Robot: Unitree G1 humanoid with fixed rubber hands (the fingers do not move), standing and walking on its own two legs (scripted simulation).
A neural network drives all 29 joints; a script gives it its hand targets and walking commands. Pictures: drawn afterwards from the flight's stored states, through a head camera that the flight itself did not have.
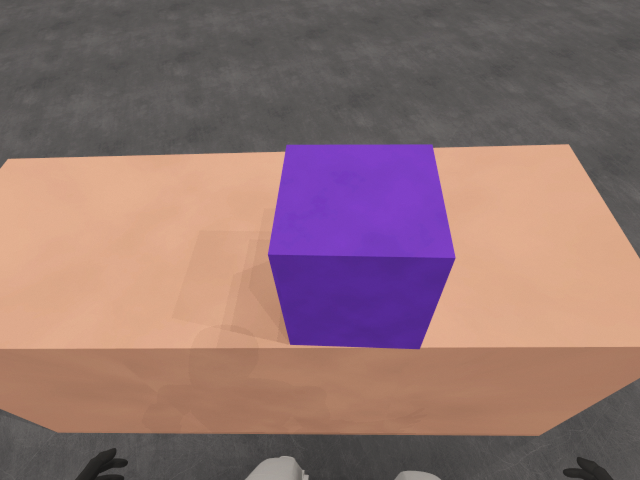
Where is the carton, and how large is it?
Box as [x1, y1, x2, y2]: [268, 144, 455, 348]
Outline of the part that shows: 431,144 286,145 268,256 290,344 419,348 455,257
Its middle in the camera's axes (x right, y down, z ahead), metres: +0.06 +0.02 +0.59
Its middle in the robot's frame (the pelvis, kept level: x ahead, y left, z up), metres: +0.43 -0.01 -0.01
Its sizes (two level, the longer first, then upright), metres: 0.210 0.200 0.250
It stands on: a pedestal, 0.61 m high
